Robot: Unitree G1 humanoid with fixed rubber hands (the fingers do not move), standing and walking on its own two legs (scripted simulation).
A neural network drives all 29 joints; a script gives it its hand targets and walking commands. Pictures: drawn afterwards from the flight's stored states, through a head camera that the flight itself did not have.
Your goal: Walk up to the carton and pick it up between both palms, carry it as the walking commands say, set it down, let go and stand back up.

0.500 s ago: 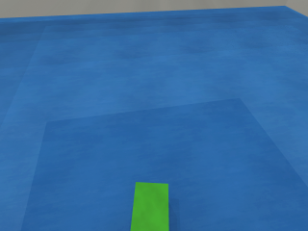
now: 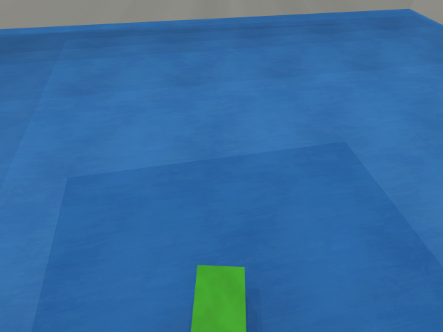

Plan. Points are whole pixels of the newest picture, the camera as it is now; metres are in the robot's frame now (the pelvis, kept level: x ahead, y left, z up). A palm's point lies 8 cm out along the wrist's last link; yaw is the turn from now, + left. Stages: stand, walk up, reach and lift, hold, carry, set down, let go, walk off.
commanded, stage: stand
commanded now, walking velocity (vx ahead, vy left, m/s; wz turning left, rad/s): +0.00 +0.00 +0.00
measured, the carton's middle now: (219, 309) +0.36 +0.01 -0.67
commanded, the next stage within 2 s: reach and lift in 0.10 s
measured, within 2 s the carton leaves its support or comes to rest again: neither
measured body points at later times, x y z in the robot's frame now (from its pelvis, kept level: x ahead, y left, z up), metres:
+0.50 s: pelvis -0.03 -0.02 -0.02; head +0.07 +0.00 +0.41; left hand +0.13 +0.19 -0.18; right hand +0.15 -0.21 -0.16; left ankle -0.10 +0.07 -0.74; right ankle -0.03 -0.17 -0.73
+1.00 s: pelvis -0.14 -0.05 -0.09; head +0.02 -0.01 +0.33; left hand +0.17 +0.17 -0.21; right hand +0.17 -0.22 -0.20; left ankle -0.09 +0.06 -0.74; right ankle -0.03 -0.19 -0.74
